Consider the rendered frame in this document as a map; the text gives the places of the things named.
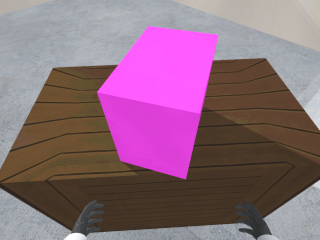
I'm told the pedestal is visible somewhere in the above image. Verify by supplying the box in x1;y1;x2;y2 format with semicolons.
0;58;320;233

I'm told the robot left hand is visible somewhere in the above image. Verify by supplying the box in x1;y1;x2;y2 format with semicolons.
71;200;105;236

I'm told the robot right hand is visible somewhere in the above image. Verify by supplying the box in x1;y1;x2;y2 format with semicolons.
234;201;272;240

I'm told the carton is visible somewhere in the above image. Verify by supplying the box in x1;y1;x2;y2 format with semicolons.
97;26;219;180

